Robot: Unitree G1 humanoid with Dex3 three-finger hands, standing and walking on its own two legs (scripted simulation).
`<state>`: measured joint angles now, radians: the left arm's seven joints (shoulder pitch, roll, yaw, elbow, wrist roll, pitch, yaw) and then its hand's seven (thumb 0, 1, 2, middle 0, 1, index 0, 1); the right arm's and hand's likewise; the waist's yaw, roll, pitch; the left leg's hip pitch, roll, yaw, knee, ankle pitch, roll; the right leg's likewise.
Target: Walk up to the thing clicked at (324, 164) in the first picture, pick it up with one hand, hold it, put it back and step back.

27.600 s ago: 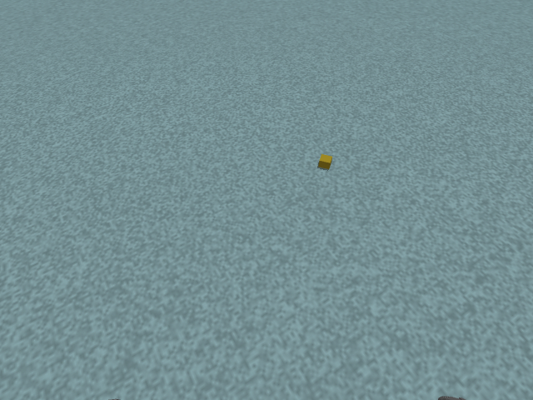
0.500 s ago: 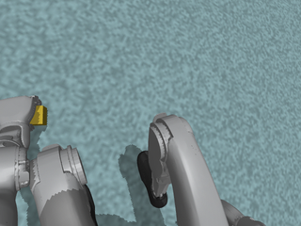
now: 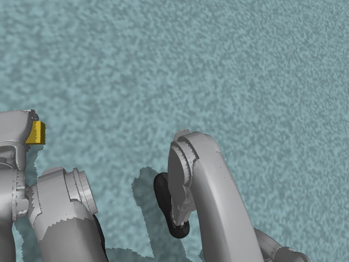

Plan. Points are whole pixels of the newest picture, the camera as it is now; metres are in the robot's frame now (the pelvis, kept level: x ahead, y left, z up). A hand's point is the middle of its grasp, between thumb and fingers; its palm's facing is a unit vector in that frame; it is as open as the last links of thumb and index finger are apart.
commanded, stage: open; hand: left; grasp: from above
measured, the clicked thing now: (29, 133) +0.43 +0.24 -0.27
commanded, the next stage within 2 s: withdraw in 0.84 s
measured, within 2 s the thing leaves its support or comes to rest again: neither
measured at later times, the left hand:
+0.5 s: hand (19, 139) +0.41 +0.25 -0.23, palm faces -0.45 -0.10 -0.89, open 12.0 cm
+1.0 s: hand (19, 139) +0.40 +0.25 -0.23, palm faces -0.45 -0.10 -0.89, open 13.7 cm
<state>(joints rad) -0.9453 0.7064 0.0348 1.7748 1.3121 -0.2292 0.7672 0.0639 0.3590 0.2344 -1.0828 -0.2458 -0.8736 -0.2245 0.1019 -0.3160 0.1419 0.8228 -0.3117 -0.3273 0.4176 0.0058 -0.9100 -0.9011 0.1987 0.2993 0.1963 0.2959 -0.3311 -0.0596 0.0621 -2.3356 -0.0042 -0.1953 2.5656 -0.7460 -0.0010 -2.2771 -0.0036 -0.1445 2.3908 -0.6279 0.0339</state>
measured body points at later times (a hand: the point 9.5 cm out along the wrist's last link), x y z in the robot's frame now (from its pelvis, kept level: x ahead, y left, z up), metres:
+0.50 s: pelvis +0.00 +0.00 +0.00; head +0.24 +0.10 +0.37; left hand +0.42 +0.25 -0.18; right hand +0.05 -0.25 -0.07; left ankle +0.06 +0.12 -0.26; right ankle +0.12 -0.12 -0.26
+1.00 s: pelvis +0.00 +0.00 +0.00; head +0.24 +0.10 +0.37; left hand +0.42 +0.25 -0.18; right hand +0.05 -0.25 -0.07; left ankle +0.06 +0.12 -0.26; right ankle +0.12 -0.12 -0.26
